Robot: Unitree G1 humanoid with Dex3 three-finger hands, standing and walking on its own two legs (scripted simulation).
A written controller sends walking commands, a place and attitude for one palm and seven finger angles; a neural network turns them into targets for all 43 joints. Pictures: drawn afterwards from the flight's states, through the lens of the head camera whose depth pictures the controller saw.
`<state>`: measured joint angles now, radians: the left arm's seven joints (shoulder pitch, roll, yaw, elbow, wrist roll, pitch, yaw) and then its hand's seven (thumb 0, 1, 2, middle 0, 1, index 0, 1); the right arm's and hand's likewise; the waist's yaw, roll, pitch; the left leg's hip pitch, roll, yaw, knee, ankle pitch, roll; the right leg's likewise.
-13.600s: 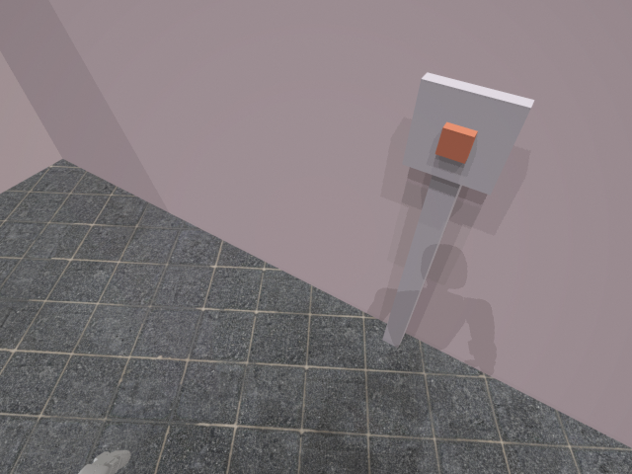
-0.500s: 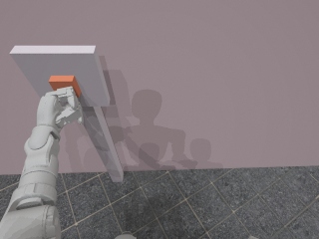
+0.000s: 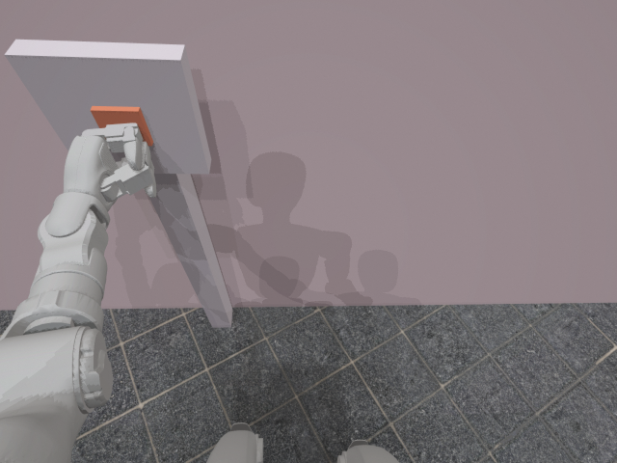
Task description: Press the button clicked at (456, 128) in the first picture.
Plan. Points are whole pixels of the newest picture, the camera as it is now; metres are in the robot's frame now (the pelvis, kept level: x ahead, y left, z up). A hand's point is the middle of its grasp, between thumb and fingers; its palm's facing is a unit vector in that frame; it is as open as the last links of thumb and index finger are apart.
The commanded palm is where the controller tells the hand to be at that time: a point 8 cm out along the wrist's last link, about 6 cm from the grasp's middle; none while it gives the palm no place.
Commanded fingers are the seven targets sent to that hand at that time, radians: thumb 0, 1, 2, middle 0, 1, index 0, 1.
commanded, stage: hold the button down briefly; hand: left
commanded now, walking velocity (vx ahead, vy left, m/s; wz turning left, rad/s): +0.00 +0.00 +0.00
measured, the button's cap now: (125, 121) +0.51 +0.23 +0.13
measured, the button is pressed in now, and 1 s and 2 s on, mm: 13 0 0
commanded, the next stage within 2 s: pull the fist back off the button in 0.14 s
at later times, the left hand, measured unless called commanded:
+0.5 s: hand (145, 175) +0.45 +0.21 +0.10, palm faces +0.02 -1.00 -0.01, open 2.8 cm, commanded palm +0.43 +0.25 +0.10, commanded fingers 0.00 0.90 0.90 -1.30 -1.50 -1.30 -1.50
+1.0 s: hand (141, 207) +0.40 +0.20 +0.10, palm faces +0.02 -1.00 +0.00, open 3.1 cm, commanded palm +0.37 +0.25 +0.10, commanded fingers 0.00 0.90 0.90 -1.30 -1.50 -1.30 -1.50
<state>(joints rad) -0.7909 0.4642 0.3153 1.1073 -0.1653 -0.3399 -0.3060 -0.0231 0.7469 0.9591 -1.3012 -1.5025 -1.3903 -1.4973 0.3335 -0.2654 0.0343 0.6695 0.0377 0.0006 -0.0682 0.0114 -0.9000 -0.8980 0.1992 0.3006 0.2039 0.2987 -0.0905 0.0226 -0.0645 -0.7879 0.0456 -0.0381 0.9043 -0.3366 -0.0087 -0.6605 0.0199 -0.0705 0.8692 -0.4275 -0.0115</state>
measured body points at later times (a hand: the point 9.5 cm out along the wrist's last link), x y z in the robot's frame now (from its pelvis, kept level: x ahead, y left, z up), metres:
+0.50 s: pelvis -0.01 +0.01 +0.00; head +0.06 +0.02 +0.44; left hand +0.44 +0.26 +0.10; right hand +0.02 -0.26 -0.12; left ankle +0.06 +0.12 -0.69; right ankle +0.00 -0.12 -0.69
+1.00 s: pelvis +0.04 +0.01 +0.01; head +0.07 +0.00 +0.46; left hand +0.39 +0.25 +0.10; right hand +0.15 -0.25 -0.09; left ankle +0.06 +0.12 -0.69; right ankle +0.00 -0.12 -0.69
